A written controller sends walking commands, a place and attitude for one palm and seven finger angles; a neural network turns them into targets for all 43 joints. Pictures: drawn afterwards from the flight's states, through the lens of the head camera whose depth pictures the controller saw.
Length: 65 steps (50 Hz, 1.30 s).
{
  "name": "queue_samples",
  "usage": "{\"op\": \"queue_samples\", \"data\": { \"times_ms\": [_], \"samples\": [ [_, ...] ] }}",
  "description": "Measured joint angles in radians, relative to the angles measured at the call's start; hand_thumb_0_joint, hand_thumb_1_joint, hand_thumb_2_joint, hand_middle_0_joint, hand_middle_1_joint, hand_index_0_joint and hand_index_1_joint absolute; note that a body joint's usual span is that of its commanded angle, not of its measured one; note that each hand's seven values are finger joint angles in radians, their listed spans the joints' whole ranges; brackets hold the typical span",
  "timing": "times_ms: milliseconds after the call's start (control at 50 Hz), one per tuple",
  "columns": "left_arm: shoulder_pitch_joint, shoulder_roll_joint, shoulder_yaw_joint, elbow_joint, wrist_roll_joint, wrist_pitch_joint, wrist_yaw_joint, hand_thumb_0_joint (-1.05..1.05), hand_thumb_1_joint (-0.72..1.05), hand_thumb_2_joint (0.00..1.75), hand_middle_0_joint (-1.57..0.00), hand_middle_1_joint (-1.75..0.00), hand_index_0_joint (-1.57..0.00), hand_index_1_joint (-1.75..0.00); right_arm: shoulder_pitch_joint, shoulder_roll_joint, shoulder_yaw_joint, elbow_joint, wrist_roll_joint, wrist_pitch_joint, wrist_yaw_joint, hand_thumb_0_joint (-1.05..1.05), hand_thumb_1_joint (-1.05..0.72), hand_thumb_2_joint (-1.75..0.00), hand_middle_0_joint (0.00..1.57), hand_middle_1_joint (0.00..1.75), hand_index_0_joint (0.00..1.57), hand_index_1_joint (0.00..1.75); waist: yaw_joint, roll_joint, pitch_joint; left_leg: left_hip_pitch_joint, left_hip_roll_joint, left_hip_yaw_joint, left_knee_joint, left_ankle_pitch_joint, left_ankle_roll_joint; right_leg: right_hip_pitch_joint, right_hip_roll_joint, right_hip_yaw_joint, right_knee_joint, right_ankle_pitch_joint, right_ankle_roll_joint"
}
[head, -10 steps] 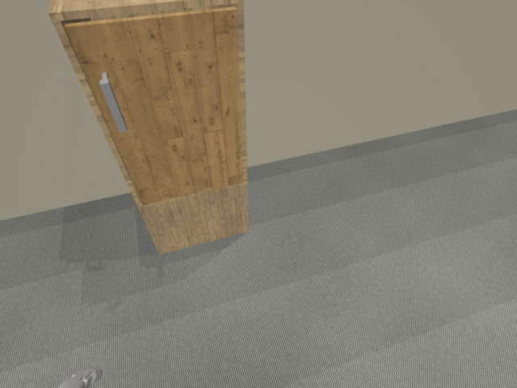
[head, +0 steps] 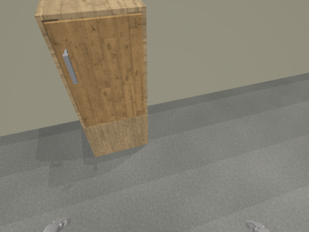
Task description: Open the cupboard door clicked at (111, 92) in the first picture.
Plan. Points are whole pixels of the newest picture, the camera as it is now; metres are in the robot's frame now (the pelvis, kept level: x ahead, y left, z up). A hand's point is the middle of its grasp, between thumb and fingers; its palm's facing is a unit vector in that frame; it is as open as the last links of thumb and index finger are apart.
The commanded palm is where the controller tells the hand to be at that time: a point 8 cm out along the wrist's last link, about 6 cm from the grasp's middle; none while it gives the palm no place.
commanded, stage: stand and wait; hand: left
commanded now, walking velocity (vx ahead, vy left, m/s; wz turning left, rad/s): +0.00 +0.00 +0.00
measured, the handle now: (70, 67) +0.71 +0.40 +0.03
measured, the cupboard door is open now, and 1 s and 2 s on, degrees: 0 0 0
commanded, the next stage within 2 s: look at it before walking up in 0.62 s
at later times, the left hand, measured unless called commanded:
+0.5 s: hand out of the picture +0.05 +0.23 -0.15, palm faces -0.03 -0.94 -0.34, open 7.4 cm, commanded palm none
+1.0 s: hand out of the picture +0.05 +0.23 -0.15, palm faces -0.03 -0.94 -0.33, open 7.4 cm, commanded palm none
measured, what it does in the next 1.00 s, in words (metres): stands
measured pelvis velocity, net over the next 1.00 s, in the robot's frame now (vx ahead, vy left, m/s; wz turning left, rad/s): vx -0.03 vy -0.02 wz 0.00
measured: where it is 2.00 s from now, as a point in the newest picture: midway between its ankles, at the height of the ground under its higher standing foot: outside the picture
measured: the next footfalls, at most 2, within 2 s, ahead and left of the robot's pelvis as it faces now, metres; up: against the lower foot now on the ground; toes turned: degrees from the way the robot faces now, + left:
none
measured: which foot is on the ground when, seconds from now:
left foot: down 0.00-1.00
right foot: down 0.00-1.00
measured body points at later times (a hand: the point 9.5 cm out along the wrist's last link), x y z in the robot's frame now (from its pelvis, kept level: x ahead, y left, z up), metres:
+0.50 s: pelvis -0.01 -0.02 +0.01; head +0.00 -0.02 +0.46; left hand +0.06 +0.28 -0.13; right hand +0.06 -0.31 -0.13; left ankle -0.03 +0.11 -0.74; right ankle -0.03 -0.14 -0.74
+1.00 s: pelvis -0.03 -0.02 +0.01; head -0.02 -0.02 +0.46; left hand +0.06 +0.27 -0.12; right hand +0.05 -0.31 -0.13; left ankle -0.03 +0.11 -0.74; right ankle -0.03 -0.14 -0.74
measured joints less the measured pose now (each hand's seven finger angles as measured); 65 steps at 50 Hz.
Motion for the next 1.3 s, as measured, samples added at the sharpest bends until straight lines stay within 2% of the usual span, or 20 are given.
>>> {"op": "queue_samples", "data": {
  "times_ms": [560,1300],
  "samples": [
    [0.041,0.005,0.008,0.095,-0.004,-0.007,-0.003,0.01,0.90,0.90,-0.20,-0.30,-0.21,-0.30,0.065,-0.010,-0.003,0.119,0.008,0.008,-0.001,0.01,-0.91,-0.90,0.21,0.30,0.20,0.30,-0.005,0.002,0.027,0.029,0.028,-0.009,-0.081,0.067,-0.027,0.029,0.028,-0.010,-0.081,0.068,-0.025],
    [0.040,0.002,0.008,0.108,0.000,-0.011,-0.007,0.01,0.90,0.90,-0.20,-0.30,-0.21,-0.30,0.061,-0.008,-0.001,0.128,0.008,0.000,0.003,0.01,-0.91,-0.90,0.21,0.30,0.20,0.30,-0.003,0.002,0.022,0.026,0.032,-0.008,-0.112,0.102,-0.030,0.027,0.031,-0.009,-0.116,0.104,-0.026]
  ]
}}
